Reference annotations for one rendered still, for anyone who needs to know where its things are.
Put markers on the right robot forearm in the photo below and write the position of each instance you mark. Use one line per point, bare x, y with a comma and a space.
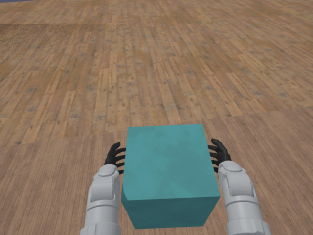
241, 202

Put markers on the robot right hand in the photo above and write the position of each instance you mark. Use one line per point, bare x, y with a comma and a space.
221, 155

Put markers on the left robot forearm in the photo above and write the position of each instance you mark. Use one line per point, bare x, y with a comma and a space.
102, 209

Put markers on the robot left hand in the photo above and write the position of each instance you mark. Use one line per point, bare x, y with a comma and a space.
111, 158

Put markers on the carton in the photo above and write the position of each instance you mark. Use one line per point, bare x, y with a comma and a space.
169, 179

